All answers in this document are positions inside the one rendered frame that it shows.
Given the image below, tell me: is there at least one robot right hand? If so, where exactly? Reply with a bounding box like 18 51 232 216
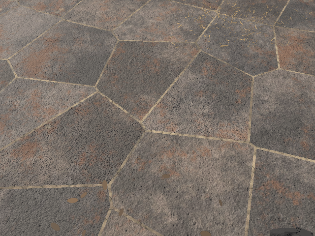
270 226 313 236

